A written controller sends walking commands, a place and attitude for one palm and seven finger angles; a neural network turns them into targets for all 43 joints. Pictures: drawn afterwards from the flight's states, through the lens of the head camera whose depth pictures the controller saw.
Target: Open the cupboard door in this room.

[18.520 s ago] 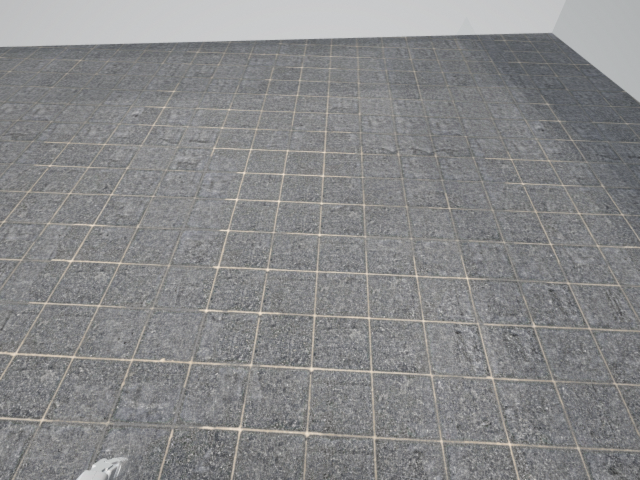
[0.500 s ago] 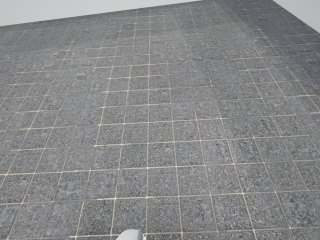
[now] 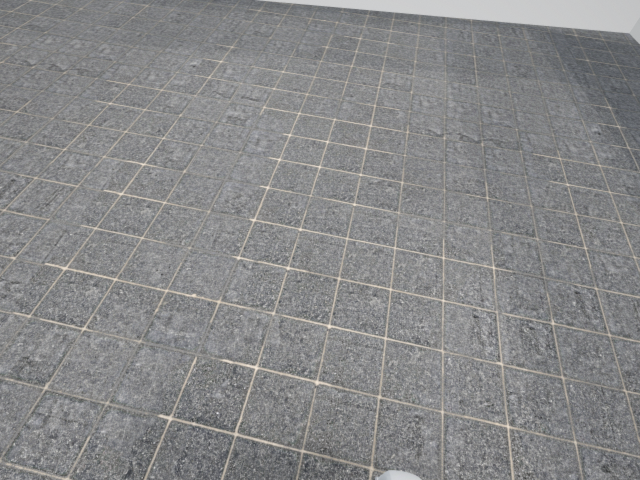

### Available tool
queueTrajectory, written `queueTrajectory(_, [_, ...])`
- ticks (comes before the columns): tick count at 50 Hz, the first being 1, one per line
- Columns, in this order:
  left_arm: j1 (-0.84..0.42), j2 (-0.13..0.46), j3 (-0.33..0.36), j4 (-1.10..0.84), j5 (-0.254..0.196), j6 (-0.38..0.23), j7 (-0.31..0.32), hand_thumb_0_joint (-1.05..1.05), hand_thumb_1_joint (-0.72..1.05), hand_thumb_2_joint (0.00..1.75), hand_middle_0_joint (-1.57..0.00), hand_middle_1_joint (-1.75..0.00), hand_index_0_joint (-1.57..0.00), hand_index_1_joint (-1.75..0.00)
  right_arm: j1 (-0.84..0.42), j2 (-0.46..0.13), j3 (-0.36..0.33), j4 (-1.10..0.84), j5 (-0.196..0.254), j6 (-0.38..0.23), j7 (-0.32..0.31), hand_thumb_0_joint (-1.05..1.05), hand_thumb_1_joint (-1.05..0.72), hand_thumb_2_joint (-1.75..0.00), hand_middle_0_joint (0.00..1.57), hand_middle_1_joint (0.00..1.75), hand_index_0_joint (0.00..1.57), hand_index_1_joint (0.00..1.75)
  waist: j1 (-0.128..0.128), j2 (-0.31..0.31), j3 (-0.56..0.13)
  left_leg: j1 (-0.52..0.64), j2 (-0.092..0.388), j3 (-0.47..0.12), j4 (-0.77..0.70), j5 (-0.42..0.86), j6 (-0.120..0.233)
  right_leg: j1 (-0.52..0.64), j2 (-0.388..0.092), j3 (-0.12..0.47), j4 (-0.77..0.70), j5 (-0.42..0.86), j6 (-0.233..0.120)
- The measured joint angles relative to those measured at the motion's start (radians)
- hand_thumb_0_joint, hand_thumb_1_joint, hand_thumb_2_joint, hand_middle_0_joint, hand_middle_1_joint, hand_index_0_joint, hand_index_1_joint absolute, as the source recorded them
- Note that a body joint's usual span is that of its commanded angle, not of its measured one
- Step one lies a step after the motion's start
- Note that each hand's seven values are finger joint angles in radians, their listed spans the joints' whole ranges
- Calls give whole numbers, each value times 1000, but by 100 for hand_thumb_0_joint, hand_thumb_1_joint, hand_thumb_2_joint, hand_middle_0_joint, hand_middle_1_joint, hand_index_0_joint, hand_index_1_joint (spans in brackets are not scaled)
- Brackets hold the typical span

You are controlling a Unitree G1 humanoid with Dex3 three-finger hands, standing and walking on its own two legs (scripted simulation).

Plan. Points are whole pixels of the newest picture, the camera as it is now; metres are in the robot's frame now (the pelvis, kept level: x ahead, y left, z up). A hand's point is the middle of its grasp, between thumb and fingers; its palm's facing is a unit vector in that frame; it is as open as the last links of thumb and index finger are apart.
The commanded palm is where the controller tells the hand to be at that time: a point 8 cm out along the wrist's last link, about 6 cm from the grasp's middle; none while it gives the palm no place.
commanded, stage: turn or walk to find it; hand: left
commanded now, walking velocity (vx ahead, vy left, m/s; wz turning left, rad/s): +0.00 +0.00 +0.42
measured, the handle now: out of the picture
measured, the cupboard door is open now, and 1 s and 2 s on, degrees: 0 0 0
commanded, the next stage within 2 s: stand and wait in 0.08 s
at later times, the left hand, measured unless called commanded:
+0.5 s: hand out of the picture +0.01 +0.14 -0.15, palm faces +0.25 -0.93 -0.28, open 7.3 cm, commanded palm none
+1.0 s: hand out of the picture -0.06 +0.21 -0.17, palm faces +0.50 -0.83 -0.26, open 7.3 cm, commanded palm none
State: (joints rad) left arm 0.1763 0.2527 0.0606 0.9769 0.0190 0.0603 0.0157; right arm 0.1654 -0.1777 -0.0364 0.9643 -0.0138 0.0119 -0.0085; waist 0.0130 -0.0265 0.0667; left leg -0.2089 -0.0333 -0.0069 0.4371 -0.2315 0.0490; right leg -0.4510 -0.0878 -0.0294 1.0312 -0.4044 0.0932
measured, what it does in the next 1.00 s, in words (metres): steps on the spot, turning left: right foot, then left foot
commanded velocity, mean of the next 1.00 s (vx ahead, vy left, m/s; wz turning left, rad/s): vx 0.00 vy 0.00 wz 0.49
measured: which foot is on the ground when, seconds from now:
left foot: down 0.00-0.22, up 0.24-0.70, down 0.72-1.00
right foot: up 0.00-0.18, down 0.20-0.72, up 0.74-1.00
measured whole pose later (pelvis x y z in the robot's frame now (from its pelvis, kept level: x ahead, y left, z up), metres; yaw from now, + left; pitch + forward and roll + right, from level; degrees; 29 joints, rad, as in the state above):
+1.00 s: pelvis -0.02 -0.02 +0.00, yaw +29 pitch +0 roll +0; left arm 0.16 0.25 0.06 0.93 0.02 0.06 0.01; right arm 0.14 -0.21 -0.04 0.93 -0.02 0.02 0.00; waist 0.01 -0.02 0.08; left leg -0.22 -0.02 -0.03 0.48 -0.27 0.02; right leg -0.46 -0.09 -0.03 1.00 -0.44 0.10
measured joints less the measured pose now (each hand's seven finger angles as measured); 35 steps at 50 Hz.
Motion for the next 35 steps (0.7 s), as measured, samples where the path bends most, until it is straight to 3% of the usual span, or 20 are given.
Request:
queueTrajectory(7, [-52,-34,-14,-33,-6,-9,3,0,91,90,-19,-30,-20,-30,33,-11,-15,8,-8,15,2,0,-91,-90,20,30,21,30,-36,31,3,-38,-20,-50,30,3,-21,86,36,4,-229,-33,-14])
queueTrajectory(10, [-57,-48,-23,-51,-9,-27,2,0,91,90,-19,-30,-20,-30,54,-21,-23,14,-4,23,3,0,-91,-90,20,30,21,30,-43,44,-3,-75,-32,-72,80,-13,-42,170,51,-11,-433,76,-26])
queueTrajectory(11, [-57,-59,-25,-52,-5,-37,4,0,91,90,-19,-30,-20,-30,59,-30,-27,18,0,26,4,0,-91,-90,20,30,21,30,-43,64,-1,-93,-27,-86,114,-27,-50,185,62,-26,-465,99,-68])
queueTrajectory(12, [-55,-69,-30,-56,-1,-44,5,0,91,90,-19,-30,-20,-30,61,-38,-33,21,2,31,5,0,-91,-90,20,30,21,30,-47,81,4,-118,-25,-95,180,-99,-57,186,68,-42,-459,97,-99])
queueTrajectory(14, [-39,-83,-35,-65,0,-51,5,0,91,90,-20,-30,-21,-30,69,-47,-42,28,-1,47,6,0,-91,-90,20,30,20,30,-47,85,3,-186,-37,-86,377,-215,-65,192,55,-65,-455,84,-129])
queueTrajectory(17, [-12,-97,-36,-64,-2,-48,8,0,91,90,-20,-30,-21,-30,74,-61,-52,35,-5,59,14,0,-91,-90,20,30,20,30,-48,86,5,-265,-18,-59,633,-191,-82,221,40,-94,-495,95,-136])
queueTrajectory(21, [16,-105,-36,-51,0,-51,10,0,91,90,-20,-30,-21,-30,80,-71,-54,42,-6,63,20,0,-91,-90,19,30,20,30,-48,78,10,-293,29,-43,751,-134,-111,243,21,-136,-526,106,-138])
queueTrajectory(26, [46,-95,-28,-35,6,-54,11,0,92,90,-20,-30,-21,-30,62,-75,-48,52,-5,71,18,0,-91,-90,19,30,20,30,-30,56,19,-253,68,-25,670,-169,-130,247,-10,-183,-524,99,-134])
queueTrajectory(32, [72,-59,-19,-17,14,-45,4,0,91,90,-20,-30,-21,-30,-5,-71,-31,34,5,61,18,1,-91,-90,19,30,20,30,4,29,35,-155,76,42,412,-221,-117,228,-53,-237,-477,75,-111])
queueTrajectory(35, [85,-31,-9,-5,12,-37,2,0,91,90,-20,-30,-21,-30,-39,-67,-22,7,6,43,20,1,-91,-90,19,30,20,30,13,14,35,-83,67,85,229,-141,-102,209,-76,-265,-420,46,-88])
